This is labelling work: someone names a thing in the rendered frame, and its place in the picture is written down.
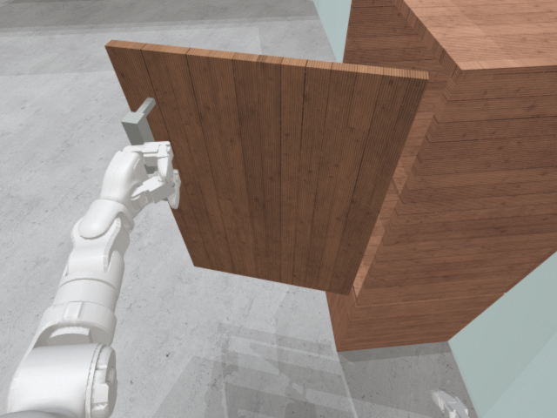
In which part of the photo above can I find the robot left upper arm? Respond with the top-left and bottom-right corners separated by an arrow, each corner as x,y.
0,342 -> 117,418

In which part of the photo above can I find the handle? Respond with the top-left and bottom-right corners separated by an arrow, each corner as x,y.
121,98 -> 178,201

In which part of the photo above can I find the cupboard door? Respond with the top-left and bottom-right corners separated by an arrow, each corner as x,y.
104,40 -> 429,296

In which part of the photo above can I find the right robot hand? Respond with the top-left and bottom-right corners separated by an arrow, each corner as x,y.
430,388 -> 470,418

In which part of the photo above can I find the left robot hand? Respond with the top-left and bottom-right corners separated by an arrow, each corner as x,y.
99,141 -> 181,218

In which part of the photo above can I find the robot left forearm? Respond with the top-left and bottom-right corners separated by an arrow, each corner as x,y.
6,199 -> 135,414

